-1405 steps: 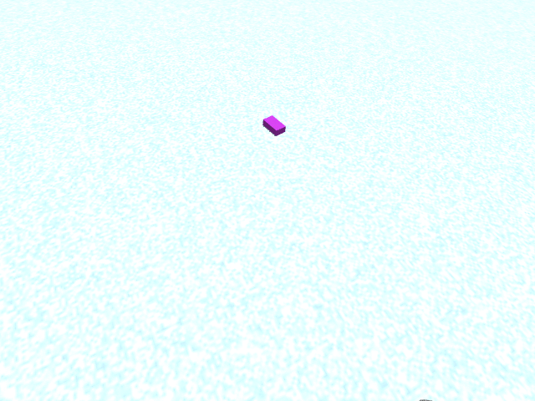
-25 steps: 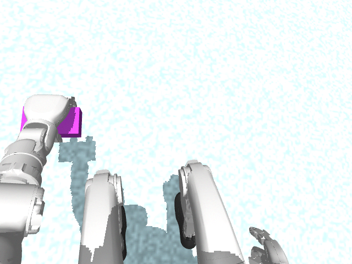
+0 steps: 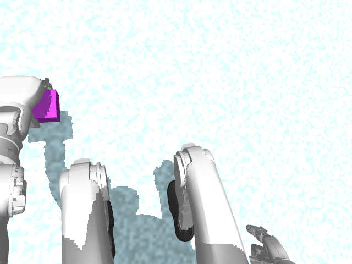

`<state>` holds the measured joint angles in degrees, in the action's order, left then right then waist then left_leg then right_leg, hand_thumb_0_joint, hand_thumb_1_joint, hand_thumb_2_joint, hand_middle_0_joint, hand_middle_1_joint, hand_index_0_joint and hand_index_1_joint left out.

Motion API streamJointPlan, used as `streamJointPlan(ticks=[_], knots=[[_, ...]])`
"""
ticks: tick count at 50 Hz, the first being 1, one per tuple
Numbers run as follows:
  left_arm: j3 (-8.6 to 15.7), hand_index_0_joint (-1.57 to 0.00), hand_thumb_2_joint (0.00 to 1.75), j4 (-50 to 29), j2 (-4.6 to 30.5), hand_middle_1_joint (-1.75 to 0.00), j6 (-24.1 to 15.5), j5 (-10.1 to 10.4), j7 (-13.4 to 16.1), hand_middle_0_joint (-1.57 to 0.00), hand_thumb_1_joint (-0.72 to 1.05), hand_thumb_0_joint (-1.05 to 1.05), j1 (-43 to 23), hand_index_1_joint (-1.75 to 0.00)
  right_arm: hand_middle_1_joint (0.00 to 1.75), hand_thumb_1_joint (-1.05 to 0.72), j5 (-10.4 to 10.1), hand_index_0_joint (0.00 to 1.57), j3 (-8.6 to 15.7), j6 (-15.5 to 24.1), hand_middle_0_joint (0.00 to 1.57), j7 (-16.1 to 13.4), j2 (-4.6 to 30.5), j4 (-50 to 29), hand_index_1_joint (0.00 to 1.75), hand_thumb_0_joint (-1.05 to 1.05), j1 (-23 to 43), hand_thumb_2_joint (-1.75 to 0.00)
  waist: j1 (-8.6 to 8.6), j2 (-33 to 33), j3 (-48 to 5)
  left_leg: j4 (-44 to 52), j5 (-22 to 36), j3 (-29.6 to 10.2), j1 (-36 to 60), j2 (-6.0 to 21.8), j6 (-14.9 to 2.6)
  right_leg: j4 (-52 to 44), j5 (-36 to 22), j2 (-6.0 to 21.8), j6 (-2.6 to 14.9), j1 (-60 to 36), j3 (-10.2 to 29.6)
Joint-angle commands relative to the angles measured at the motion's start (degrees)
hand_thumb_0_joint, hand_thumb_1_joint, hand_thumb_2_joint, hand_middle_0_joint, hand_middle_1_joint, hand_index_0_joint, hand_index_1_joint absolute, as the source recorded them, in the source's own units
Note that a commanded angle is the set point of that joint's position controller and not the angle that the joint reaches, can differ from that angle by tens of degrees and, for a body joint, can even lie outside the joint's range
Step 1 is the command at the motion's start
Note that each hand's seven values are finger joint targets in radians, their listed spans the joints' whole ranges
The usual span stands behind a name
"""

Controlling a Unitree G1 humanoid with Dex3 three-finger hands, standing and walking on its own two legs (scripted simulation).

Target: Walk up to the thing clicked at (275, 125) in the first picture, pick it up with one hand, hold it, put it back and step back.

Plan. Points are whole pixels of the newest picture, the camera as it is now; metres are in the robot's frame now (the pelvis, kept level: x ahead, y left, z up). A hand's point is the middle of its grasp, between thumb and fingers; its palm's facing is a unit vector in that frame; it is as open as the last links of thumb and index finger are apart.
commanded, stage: crouch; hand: left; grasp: from above
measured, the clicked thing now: (28, 107) +0.47 +0.27 -0.20
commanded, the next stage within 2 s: lower in 0.36 s
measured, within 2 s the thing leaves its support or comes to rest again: neither
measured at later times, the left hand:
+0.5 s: hand (36, 108) +0.47 +0.26 -0.22, palm faces -0.47 +0.00 -0.88, open 9.9 cm
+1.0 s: hand (44, 112) +0.47 +0.26 -0.28, palm faces -0.47 -0.02 -0.88, open 9.9 cm
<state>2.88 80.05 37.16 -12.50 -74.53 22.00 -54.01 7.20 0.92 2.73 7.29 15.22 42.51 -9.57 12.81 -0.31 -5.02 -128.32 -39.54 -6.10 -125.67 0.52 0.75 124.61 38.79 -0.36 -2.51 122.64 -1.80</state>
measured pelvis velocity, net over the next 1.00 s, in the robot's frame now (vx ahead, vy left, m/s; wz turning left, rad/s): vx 0.00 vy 0.00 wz -0.07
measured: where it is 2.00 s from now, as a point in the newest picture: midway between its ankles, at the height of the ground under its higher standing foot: (144, 230)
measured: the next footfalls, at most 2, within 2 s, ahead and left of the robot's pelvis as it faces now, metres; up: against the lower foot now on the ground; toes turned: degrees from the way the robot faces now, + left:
none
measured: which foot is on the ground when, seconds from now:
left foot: down 0.00-1.00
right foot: down 0.00-1.00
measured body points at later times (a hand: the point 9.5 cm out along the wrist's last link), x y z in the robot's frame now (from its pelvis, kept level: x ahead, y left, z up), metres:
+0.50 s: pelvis +0.00 +0.00 -0.04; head +0.25 +0.06 +0.33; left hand +0.49 +0.26 -0.17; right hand +0.03 -0.28 -0.15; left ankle +0.08 +0.13 -0.35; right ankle +0.09 -0.13 -0.35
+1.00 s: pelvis +0.00 +0.00 -0.07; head +0.26 +0.07 +0.29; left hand +0.49 +0.26 -0.23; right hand +0.02 -0.27 -0.16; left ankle +0.08 +0.13 -0.35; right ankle +0.09 -0.13 -0.35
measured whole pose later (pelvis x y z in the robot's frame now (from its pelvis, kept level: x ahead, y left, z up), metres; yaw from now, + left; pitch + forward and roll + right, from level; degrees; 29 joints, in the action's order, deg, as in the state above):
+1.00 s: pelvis +0.00 +0.00 -0.07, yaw -4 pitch +33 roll -10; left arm 6.1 91.0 46.9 -14.8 -78.8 29.2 -58.0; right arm 11.4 -6.5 4.9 9.5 16.1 42.4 -8.3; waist 17.8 2.9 1.4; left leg -142.9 -40.7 -10.4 -135.7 -0.2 1.2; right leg 136.3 38.9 -1.6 -3.2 131.1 -4.6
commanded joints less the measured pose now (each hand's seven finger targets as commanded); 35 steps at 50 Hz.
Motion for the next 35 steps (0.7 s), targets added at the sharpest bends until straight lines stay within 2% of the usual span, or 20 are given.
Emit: streamJointPlan(ticks=[1, 4, 5, 7, 8, 9, 10, 12, 15, 21, 22, 23, 24, 26, 27, 29, 32, 33, 34, 35], knots=[[2.3, -1.10, 0.67, -6.1, 15.1, -0.57, -0.9, 0.2, 2.9, -1.09, 0.75, 0.00, -20.8, -0.55, 0.30, -0.91, 0.6, 0.20, 3.6, 0.3, 0.20, -0.6, 12.7, -0.4, 0.30, 0.00, -11.8, -0.90, 0.64, -13.4, -40.5, 11.7, 9.3, 4.9, 28.1, -1.1, -2.33, -12.1, -10.9, -1.5, 4.36, -18.4, -4.7], [2.8, -1.10, 0.64, -4.9, 16.1, -0.57, -1.2, -0.2, 3.4, -1.07, 0.75, 0.00, -21.4, -0.54, 0.30, -0.91, 0.7, 0.20, 3.1, 0.4, 0.20, -0.6, 13.4, -0.1, 0.30, 0.00, -11.8, -0.90, 1.25, -13.3, -39.7, 10.8, 8.6, 4.5, 26.4, -1.3, -2.41, -10.9, -10.4, -1.5, 4.32, -16.8, -5.2], [2.5, -1.09, 0.63, -5.3, 16.3, -0.55, -1.4, -0.1, 3.6, -1.07, 0.74, 0.00, -22.0, -0.53, 0.30, -0.91, 0.7, 0.20, 3.0, 0.4, 0.20, -0.6, 13.1, -0.1, 0.30, 0.00, -11.3, -0.90, 0.87, -14.4, -39.7, 10.6, 8.0, 4.7, 26.0, -1.3, -2.33, -10.4, -9.7, -1.6, 4.48, -16.5, -5.2], [2.4, -1.09, 0.63, -2.2, 15.8, -0.55, -1.1, -0.6, 3.7, -1.07, 0.74, 0.00, -20.5, -0.53, 0.30, -0.91, 1.0, 0.20, 2.6, 0.6, 0.20, -0.5, 13.4, 0.3, 0.30, 0.00, -11.8, -0.90, 1.53, -14.0, -37.3, 10.4, 8.0, 4.1, 26.1, -1.3, -2.13, -9.6, -9.7, -1.4, 4.49, -14.6, -5.7], [2.2, -1.07, 0.62, -3.7, 15.8, -0.55, -1.4, -0.5, 3.8, -1.05, 0.72, 0.00, -22.2, -0.53, 0.30, -0.91, 1.0, 0.20, 2.4, 0.6, 0.20, -0.5, 13.8, 0.3, 0.30, 0.00, -11.8, -0.90, 1.95, -14.5, -38.2, 10.0, 8.1, 3.8, 26.3, -1.2, -2.11, -9.0, -10.0, -1.5, 4.50, -14.1, -6.0], [2.8, -1.07, 0.62, -5.2, 17.9, -0.54, -1.5, -0.5, 4.1, -1.05, 0.71, 0.00, -24.9, -0.53, 0.30, -0.91, 1.0, 0.20, 2.2, 0.6, 0.20, -0.7, 14.0, 0.3, 0.30, 0.00, -11.5, -0.90, 1.57, -16.1, -39.4, 9.5, 8.2, 4.1, 26.5, -1.2, -2.17, -8.8, -10.2, -1.5, 4.61, -14.2, -5.8], [2.3, -1.07, 0.62, -1.1, 16.2, -0.55, -1.0, -0.8, 4.1, -1.05, 0.71, 0.00, -21.0, -0.53, 0.30, -0.91, 1.2, 0.20, 2.0, 0.6, 0.20, -0.6, 13.8, 0.3, 0.30, 0.00, -11.8, -0.90, 1.89, -14.9, -38.0, 9.3, 8.5, 4.0, 26.2, -1.3, -2.10, -8.6, -10.4, -1.5, 4.50, -14.2, -6.0], [1.9, -1.06, 0.63, -1.8, 16.1, -0.54, -1.1, -0.6, 4.3, -1.05, 0.70, 0.00, -22.4, -0.52, 0.30, -0.91, 1.3, 0.20, 1.7, 0.7, 0.20, -0.5, 14.0, 0.5, 0.30, 0.00, -11.9, -0.90, 2.40, -14.9, -37.6, 8.4, 8.4, 4.0, 25.2, -1.3, -2.18, -7.9, -10.6, -1.5, 4.45, -13.5, -6.1], [2.8, -1.06, 0.62, -2.9, 18.6, -0.53, -1.1, -0.6, 4.4, -1.05, 0.68, 0.00, -23.2, -0.51, 0.30, -0.91, 1.3, 0.20, 1.2, 0.7, 0.20, -0.4, 13.9, 0.6, 0.30, 0.00, -12.2, -0.90, 1.66, -15.2, -39.3, 7.0, 10.1, 4.6, 23.9, -1.3, -2.42, -7.5, -12.3, -1.7, 4.23, -16.0, -5.9], [2.2, -1.08, 0.62, -1.7, 17.0, -0.52, -0.9, -0.7, 4.1, -1.07, 0.71, 0.00, -22.3, -0.51, 0.30, -0.91, 1.6, 0.20, 0.7, 0.7, 0.20, -0.1, 14.6, 0.4, 0.30, 0.00, -12.5, -0.90, 3.21, -16.6, -36.7, 6.7, 10.4, 3.5, 24.7, -1.2, -1.89, -5.7, -12.5, -1.5, 4.36, -12.4, -7.0], [1.9, -1.08, 0.62, -1.9, 17.3, -0.52, -0.9, -0.6, 3.9, -1.07, 0.70, 0.00, -21.8, -0.51, 0.30, -0.92, 1.5, 0.20, 0.5, 0.6, 0.20, 0.1, 14.4, 0.4, 0.30, 0.00, -12.3, -0.91, 2.80, -16.6, -36.6, 6.3, 10.6, 3.8, 24.1, -1.1, -2.04, -5.6, -12.9, -1.8, 4.41, -13.3, -6.9], [2.9, -1.08, 0.62, -4.3, 19.5, -0.52, -1.2, -0.3, 4.0, -1.08, 0.71, 0.00, -24.2, -0.51, 0.30, -0.92, 1.4, 0.20, 0.7, 0.6, 0.20, 0.0, 14.6, 0.4, 0.30, 0.00, -12.1, -0.90, 2.51, -17.0, -38.5, 5.7, 10.8, 4.0, 23.7, -1.2, -2.19, -5.6, -13.3, -1.8, 4.35, -14.2, -6.8], [3.2, -1.08, 0.66, -2.2, 19.3, -0.48, -0.9, -0.7, 4.0, -1.09, 0.68, 0.00, -21.5, -0.49, 0.30, -0.91, 1.5, 0.20, 0.5, 0.5, 0.20, 0.1, 14.8, 0.1, 0.30, 0.00, -12.5, -0.90, 2.26, -16.7, -38.7, 6.0, 11.5, 3.8, 24.3, -1.3, -1.98, -5.5, -13.6, -1.8, 4.34, -14.6, -6.8], [1.7, -1.09, 0.65, -0.5, 17.1, -0.48, -1.0, -0.4, 3.8, -1.09, 0.69, 0.00, -20.9, -0.49, 0.30, -0.91, 1.7, 0.20, 0.1, 0.4, 0.20, 0.2, 14.6, 0.0, 0.30, 0.00, -11.9, -0.90, 3.35, -15.5, -36.2, 5.1, 10.7, 3.8, 22.4, -1.2, -2.19, -5.3, -13.2, -2.0, 4.22, -13.5, -7.0], [2.1, -1.09, 0.65, -1.9, 18.2, -0.49, -1.4, -0.3, 3.9, -1.09, 0.70, 0.00, -23.2, -0.49, 0.30, -0.91, 1.7, 0.20, 0.1, 0.4, 0.20, 0.1, 14.8, 0.2, 0.30, 0.00, -11.8, -0.90, 3.75, -15.0, -36.6, 4.4, 10.6, 3.7, 21.9, -1.1, -2.38, -5.2, -13.3, -2.0, 4.16, -13.2, -7.1], [1.5, -1.07, 0.62, 1.2, 18.4, -0.50, -1.7, -0.3, 4.0, -1.07, 0.68, 0.00, -21.6, -0.50, 0.30, -0.91, 1.8, 0.20, -0.6, 0.6, 0.20, 0.3, 14.6, 0.1, 0.30, 0.00, -11.3, -0.90, 4.03, -13.5, -33.2, 3.4, 9.1, 4.0, 18.4, -1.3, -2.81, -5.4, -12.3, -2.2, 3.84, -13.9, -6.8], [3.2, -1.09, 0.63, -0.9, 21.3, -0.48, -2.8, -1.0, 4.9, -1.09, 0.69, 0.00, -23.2, -0.49, 0.30, -0.91, 2.4, 0.20, -1.0, 0.7, 0.20, 0.2, 15.2, 0.4, 0.30, 0.00, -11.7, -0.90, 3.65, -15.4, -35.9, 2.4, 10.6, 3.7, 20.2, -1.1, -2.48, -4.3, -13.5, -2.3, 3.85, -14.5, -7.2], [3.1, -1.09, 0.61, 0.4, 21.1, -0.50, -2.9, -1.5, 5.1, -1.09, 0.71, 0.00, -22.3, -0.49, 0.30, -0.91, 2.5, 0.20, -1.1, 0.8, 0.20, 0.4, 15.3, 0.2, 0.30, 0.00, -11.7, -0.90, 3.80, -15.6, -35.2, 2.4, 10.6, 3.5, 20.3, -1.1, -2.30, -3.8, -13.2, -2.2, 4.02, -13.8, -7.5], [2.1, -1.09, 0.61, 1.9, 19.1, -0.50, -2.8, -1.3, 5.4, -1.09, 0.70, 0.00, -21.3, -0.49, 0.30, -0.91, 2.5, 0.20, -1.3, 1.0, 0.20, 0.5, 15.1, 0.2, 0.30, 0.00, -11.4, -0.90, 4.13, -16.2, -33.4, 2.7, 10.6, 3.5, 20.7, -1.1, -2.05, -3.4, -13.0, -2.3, 4.18, -12.7, -7.6], [2.7, -1.09, 0.62, 0.0, 19.9, -0.51, -3.3, -1.7, 5.8, -1.09, 0.72, 0.00, -22.8, -0.51, 0.30, -0.91, 2.8, 0.20, -1.1, 1.1, 0.20, 0.7, 15.2, 0.4, 0.30, 0.00, -11.7, -0.90, 4.97, -16.6, -34.6, 2.4, 11.0, 3.2, 21.3, -1.0, -2.09, -3.1, -13.8, -2.6, 4.06, -12.9, -8.1]])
